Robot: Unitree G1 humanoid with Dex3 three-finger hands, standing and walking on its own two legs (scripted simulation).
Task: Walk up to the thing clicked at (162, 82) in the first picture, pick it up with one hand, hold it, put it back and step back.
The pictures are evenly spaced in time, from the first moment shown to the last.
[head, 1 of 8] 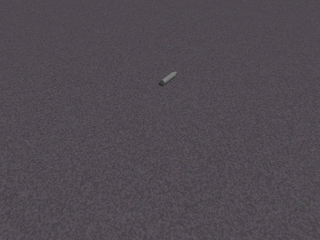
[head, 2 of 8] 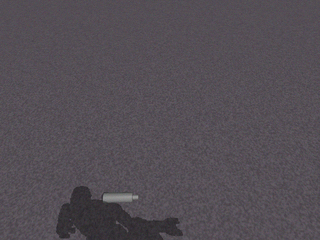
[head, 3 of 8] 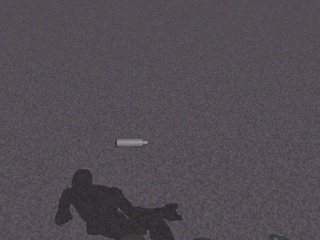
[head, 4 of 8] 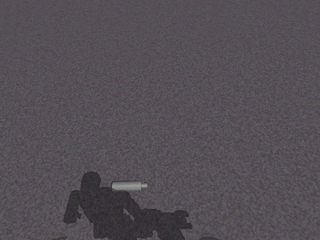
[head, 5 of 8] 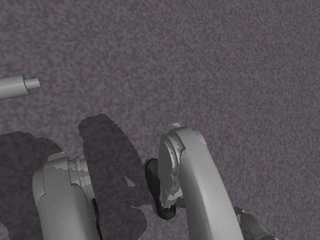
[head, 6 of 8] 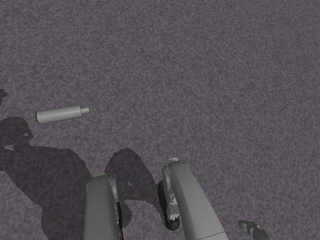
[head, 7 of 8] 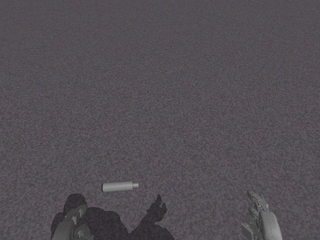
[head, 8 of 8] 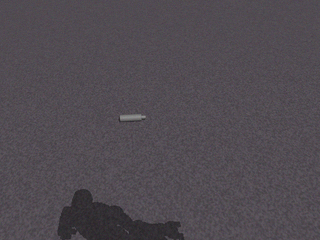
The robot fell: no
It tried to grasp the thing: yes
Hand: left
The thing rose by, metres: 0.00
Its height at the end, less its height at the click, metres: +0.00
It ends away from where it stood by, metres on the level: 0.07
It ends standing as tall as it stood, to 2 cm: yes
